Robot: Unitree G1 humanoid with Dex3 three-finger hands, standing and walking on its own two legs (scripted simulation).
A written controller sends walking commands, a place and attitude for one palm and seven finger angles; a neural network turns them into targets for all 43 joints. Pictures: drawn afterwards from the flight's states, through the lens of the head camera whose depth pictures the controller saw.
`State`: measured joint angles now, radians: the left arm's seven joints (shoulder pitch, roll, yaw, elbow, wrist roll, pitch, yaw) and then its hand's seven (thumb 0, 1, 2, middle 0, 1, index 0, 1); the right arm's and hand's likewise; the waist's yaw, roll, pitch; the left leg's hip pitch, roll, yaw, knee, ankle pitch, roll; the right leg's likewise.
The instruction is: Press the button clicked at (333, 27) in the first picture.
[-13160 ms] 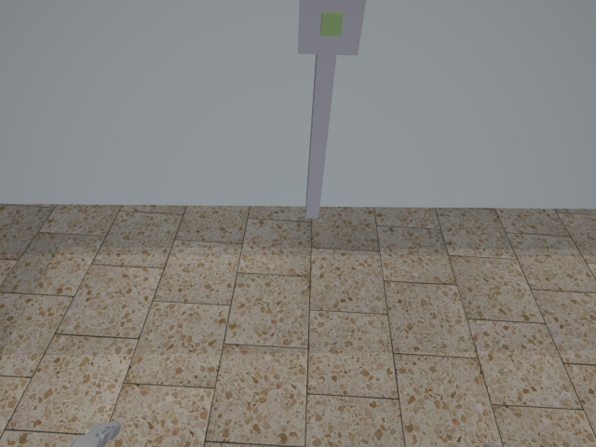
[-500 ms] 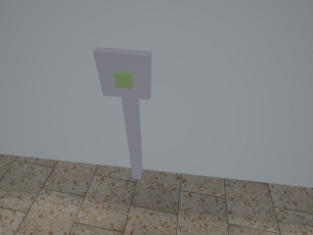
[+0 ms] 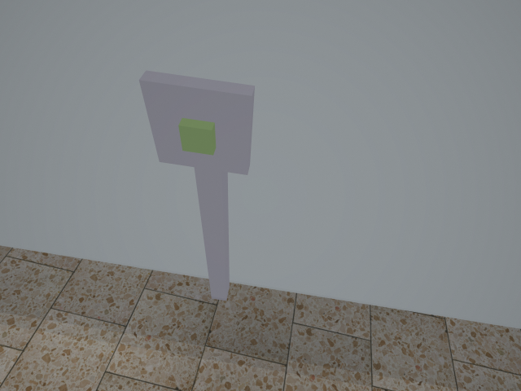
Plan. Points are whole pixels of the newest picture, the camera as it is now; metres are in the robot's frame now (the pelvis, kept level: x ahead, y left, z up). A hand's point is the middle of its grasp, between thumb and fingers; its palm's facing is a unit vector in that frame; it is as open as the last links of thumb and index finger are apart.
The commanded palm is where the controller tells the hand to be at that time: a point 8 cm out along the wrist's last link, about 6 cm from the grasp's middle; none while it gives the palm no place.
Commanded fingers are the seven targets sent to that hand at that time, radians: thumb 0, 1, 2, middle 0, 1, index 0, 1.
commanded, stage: come to a stop and stand still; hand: left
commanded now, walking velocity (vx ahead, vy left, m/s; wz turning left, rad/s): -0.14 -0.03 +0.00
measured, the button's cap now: (198, 135) +0.50 +0.16 +0.10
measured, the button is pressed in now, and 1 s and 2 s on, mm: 0 0 0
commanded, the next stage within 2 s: look again from close up in 1.02 s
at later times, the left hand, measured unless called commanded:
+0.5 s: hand out of the picture +0.04 +0.16 -0.16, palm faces +0.01 -0.97 -0.24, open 7.4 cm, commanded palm none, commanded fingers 0.00 0.90 0.90 -0.20 -0.30 -0.20 -0.30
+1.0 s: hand out of the picture -0.08 +0.13 -0.16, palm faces +0.04 -0.99 -0.14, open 7.4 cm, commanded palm none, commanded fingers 0.00 0.90 0.90 -0.20 -0.30 -0.20 -0.30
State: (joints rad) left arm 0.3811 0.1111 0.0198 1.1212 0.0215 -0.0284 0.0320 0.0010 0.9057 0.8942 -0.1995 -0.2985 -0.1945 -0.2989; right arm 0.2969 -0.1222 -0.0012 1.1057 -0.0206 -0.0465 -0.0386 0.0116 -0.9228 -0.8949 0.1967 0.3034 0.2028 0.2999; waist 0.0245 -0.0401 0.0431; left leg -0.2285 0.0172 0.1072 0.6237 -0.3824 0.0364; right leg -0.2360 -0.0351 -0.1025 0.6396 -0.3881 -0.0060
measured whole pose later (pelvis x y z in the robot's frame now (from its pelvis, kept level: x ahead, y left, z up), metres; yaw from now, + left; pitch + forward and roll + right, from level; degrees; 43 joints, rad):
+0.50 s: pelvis -0.01 -0.03 +0.01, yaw -1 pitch -1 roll +1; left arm 0.22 0.18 0.02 1.01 0.02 0.00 0.04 0.01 0.91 0.89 -0.20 -0.30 -0.19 -0.30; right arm 0.24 -0.15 -0.02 1.08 -0.02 0.01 -0.04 0.01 -0.92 -0.89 0.20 0.30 0.20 0.30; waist -0.01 0.00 0.05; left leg -0.18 0.02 0.12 0.52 -0.32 0.01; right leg -0.25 -0.03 -0.07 0.57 -0.31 -0.03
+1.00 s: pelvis -0.05 -0.03 +0.02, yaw +0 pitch +0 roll +0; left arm 0.36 0.13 -0.01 1.11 0.02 0.00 0.03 0.00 0.91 0.89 -0.20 -0.30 -0.19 -0.30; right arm 0.37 -0.10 0.01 1.15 -0.02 0.00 -0.02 0.00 -0.91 -0.89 0.20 0.30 0.20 0.30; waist 0.01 -0.02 0.02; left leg -0.21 0.03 0.10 0.44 -0.22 0.01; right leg -0.24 -0.01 -0.09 0.43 -0.19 -0.03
